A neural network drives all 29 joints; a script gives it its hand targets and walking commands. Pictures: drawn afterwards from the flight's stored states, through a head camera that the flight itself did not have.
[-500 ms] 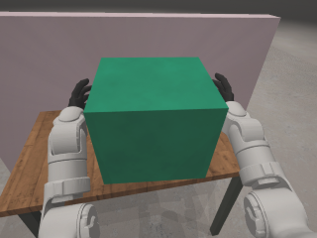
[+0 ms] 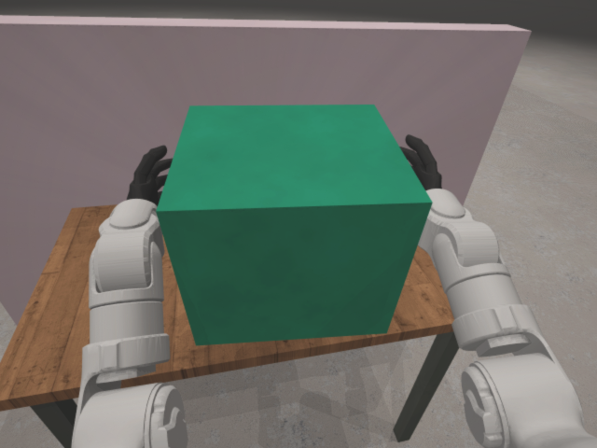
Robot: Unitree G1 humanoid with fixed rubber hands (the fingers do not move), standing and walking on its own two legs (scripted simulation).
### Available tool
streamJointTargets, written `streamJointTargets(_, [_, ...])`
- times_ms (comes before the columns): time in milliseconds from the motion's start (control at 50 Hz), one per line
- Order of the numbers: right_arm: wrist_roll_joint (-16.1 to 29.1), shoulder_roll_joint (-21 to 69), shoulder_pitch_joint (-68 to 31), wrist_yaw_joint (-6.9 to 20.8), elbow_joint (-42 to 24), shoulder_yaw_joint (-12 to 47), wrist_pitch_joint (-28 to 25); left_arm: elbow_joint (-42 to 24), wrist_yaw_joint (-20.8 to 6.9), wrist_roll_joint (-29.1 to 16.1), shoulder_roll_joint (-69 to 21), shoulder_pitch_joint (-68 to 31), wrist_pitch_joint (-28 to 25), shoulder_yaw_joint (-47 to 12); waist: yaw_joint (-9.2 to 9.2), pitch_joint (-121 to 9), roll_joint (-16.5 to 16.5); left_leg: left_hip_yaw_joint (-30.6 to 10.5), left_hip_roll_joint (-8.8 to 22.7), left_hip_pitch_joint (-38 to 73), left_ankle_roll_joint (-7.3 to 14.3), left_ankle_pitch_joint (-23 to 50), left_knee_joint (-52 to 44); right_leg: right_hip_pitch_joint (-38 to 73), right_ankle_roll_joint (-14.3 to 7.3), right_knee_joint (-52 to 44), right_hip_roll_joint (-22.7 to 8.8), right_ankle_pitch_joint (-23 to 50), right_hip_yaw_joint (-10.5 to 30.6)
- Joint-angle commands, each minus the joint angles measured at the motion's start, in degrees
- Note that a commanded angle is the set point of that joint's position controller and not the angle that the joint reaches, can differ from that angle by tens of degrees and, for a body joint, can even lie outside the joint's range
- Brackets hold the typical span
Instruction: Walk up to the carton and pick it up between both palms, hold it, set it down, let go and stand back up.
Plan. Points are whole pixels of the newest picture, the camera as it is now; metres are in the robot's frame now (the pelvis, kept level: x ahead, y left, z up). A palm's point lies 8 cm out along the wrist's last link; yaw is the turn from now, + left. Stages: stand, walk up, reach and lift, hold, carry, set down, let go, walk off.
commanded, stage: hold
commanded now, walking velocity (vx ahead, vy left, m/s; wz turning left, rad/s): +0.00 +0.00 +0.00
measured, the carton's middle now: (288, 220) +0.38 +0.01 +0.18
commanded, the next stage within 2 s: none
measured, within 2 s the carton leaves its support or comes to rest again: neither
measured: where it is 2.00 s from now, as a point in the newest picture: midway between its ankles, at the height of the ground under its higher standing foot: outside the picture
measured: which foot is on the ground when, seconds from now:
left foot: down 0.00-1.00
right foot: down 0.00-1.00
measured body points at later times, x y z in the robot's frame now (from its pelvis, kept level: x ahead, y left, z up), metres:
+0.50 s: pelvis -0.01 +0.00 +0.00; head -0.07 +0.02 +0.44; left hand +0.37 +0.18 +0.22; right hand +0.38 -0.17 +0.23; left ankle +0.01 +0.12 -0.75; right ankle +0.01 -0.12 -0.75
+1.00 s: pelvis +0.00 +0.00 +0.00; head -0.06 +0.02 +0.45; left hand +0.37 +0.18 +0.21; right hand +0.38 -0.17 +0.23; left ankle +0.01 +0.12 -0.75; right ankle +0.01 -0.12 -0.75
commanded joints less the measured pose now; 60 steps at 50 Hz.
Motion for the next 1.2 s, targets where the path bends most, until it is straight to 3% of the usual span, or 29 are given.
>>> streamJointTargets(0, [7.3,34.6,-42.3,6.8,-20.7,19.9,-2.3,-10.9,-7.1,-8.9,-30.8,-35.4,-3.7,-25.9,-0.14,-21.4,3.8,0.4,-4.3,6.1,-2.0,18.8,-0.1,7.1,1.2,0.8,4.0,12.4,1.3])
streamJointTargets(80, [8.3,35.0,-42.8,6.7,-25.1,21.1,-2.5,-14.3,-6.9,-10.0,-31.2,-35.2,-3.4,-27.3,-0.72,-23.3,4.1,0.2,-4.6,6.9,-2.1,20.4,0.8,8.3,0.9,1.2,4.2,14.0,1.5])
streamJointTargets(140, [7.6,34.8,-42.3,7.2,-23.7,20.5,-2.2,-13.8,-6.9,-9.7,-30.7,-35.9,-3.4,-28.0,-0.14,-21.2,4.9,0.6,-4.6,5.6,-1.9,17.5,0.2,6.6,1.1,1.3,4.1,11.5,1.6])
streamJointTargets(180, [7.9,35.3,-42.9,7.0,-26.3,21.6,-2.5,-15.4,-6.6,-10.4,-30.7,-35.6,-3.6,-28.3,-0.11,-23.7,3.9,0.3,-4.7,6.5,-1.9,19.7,0.8,8.5,1.0,1.8,4.1,14.7,1.7])
streamJointTargets(260, [6.2,35.5,-42.9,7.2,-21.2,19.2,-2.0,-11.8,-6.9,-9.4,-30.8,-37.4,-3.6,-26.5,-0.35,-18.7,3.6,0.5,-4.4,3.8,-1.0,11.7,-1.0,4.7,1.0,0.1,3.3,6.2,1.6])
streamJointTargets(300, [6.2,35.5,-44.9,7.5,-21.8,18.9,-2.4,-10.7,-6.7,-9.7,-32.0,-37.6,-3.6,-27.3,-0.22,-20.2,4.6,0.5,-4.5,4.5,-1.5,13.2,-1.3,4.9,0.8,0.6,3.9,6.6,1.0])
streamJointTargets(340, [5.7,34.9,-45.9,7.7,-19.5,18.5,-2.6,-9.1,-6.7,-10.1,-31.8,-38.8,-3.7,-27.1,-0.85,-19.4,3.8,0.5,-4.5,3.6,-0.9,11.3,-1.3,4.5,0.7,0.0,3.6,4.6,1.3])
streamJointTargets(360, [5.5,35.9,-46.7,7.7,-19.3,17.8,-2.8,-8.2,-6.9,-9.7,-31.2,-38.6,-4.1,-26.1,0.04,-19.9,2.7,0.7,-4.5,3.0,-0.3,10.1,-1.7,5.2,1.0,-0.1,3.4,4.8,1.1])
streamJointTargets(420, [4.3,35.2,-45.5,8.1,-14.5,16.8,-2.6,-4.4,-7.2,-8.1,-30.6,-38.7,-4.3,-23.5,0.19,-17.1,2.5,0.6,-4.4,2.0,0.3,5.9,-3.1,3.2,0.9,-0.9,3.1,1.0,1.2])
streamJointTargets(460, [4.4,35.7,-47.0,8.1,-15.9,16.3,-3.1,-5.1,-7.4,-8.6,-31.0,-40.5,-4.7,-23.7,-0.32,-19.7,3.8,0.8,-4.7,2.5,-0.1,7.7,-2.5,5.2,0.7,-0.5,3.2,3.0,1.1])
streamJointTargets(540, [3.0,35.9,-50.0,8.5,-13.2,15.1,-3.7,-1.0,-7.6,-8.8,-31.5,-42.3,-5.5,-22.6,0.26,-19.0,2.2,0.8,-4.6,0.2,0.6,2.5,-3.8,4.6,0.8,-0.7,2.8,-1.1,1.3])
streamJointTargets(580, [4.5,37.4,-50.2,8.3,-15.8,17.0,-4.5,-4.6,-6.8,-9.9,-31.4,-42.0,-6.2,-23.7,0.64,-24.4,2.2,0.9,-5.0,2.7,0.1,10.1,-1.9,7.6,1.0,0.8,3.2,6.1,1.6])
streamJointTargets(600, [5.3,36.7,-49.6,8.0,-15.8,17.2,-4.4,-4.6,-6.5,-10.0,-31.6,-41.7,-6.1,-23.8,-0.01,-24.5,2.4,0.5,-5.0,4.1,0.0,12.8,-1.2,7.5,1.0,0.5,3.3,8.4,1.4])
streamJointTargets(660, [6.0,36.5,-46.9,7.4,-15.2,18.1,-3.6,-5.7,-6.7,-8.8,-30.4,-40.6,-6.0,-23.6,0.68,-22.4,3.3,0.8,-4.9,4.2,-0.5,13.4,-1.3,6.7,1.7,0.3,3.5,10.0,1.8])
streamJointTargets(800, [6.7,35.1,-44.8,6.7,-19.0,18.7,-2.7,-8.1,-7.3,-9.0,-30.1,-39.1,-4.5,-24.7,-1.16,-20.3,3.4,0.4,-4.8,5.4,-1.2,15.7,-0.5,6.6,1.2,0.2,3.6,10.5,1.7])
streamJointTargets(920, [8.5,34.6,-42.7,6.6,-23.1,20.8,-2.6,-13.9,-6.6,-10.4,-31.0,-37.3,-4.3,-27.8,-1.07,-23.8,4.8,0.2,-4.6,7.0,-2.5,20.9,1.0,8.4,1.3,1.1,4.2,14.9,1.3])
streamJointTargets(1000, [8.2,34.0,-43.1,6.9,-23.2,19.8,-2.1,-12.4,-6.6,-9.8,-30.8,-36.7,-3.4,-27.5,-0.59,-21.0,4.6,0.0,-4.3,5.4,-2.2,17.0,0.1,6.7,0.8,0.8,4.0,10.2,1.6])
streamJointTargets(1160, [8.3,34.6,-42.7,6.5,-24.2,21.2,-1.7,-12.9,-6.9,-9.4,-30.1,-34.3,-2.8,-26.4,0.4,-22.9,2.7,0.5,-4.7,5.9,-1.4,18.4,0.5,8.2,1.3,1.1,3.8,14.3,1.6])
streamJointTargets(1180, [8.1,34.7,-42.6,6.5,-24.2,20.8,-1.7,-12.6,-7.1,-9.5,-30.7,-34.5,-2.6,-26.5,-0.69,-21.5,3.2,0.8,-4.3,5.6,-1.7,18.2,0.5,8.1,1.1,1.1,4.1,13.6,1.5])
